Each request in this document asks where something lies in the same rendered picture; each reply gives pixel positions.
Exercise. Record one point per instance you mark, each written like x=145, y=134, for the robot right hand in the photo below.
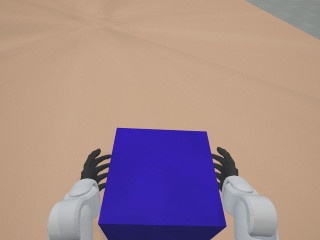
x=227, y=167

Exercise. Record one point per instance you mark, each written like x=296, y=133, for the right robot forearm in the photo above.
x=255, y=217

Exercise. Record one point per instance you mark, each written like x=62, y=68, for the carton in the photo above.
x=161, y=185

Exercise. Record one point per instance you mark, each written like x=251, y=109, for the left robot forearm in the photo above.
x=72, y=218

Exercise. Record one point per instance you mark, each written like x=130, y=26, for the robot left hand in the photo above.
x=90, y=170

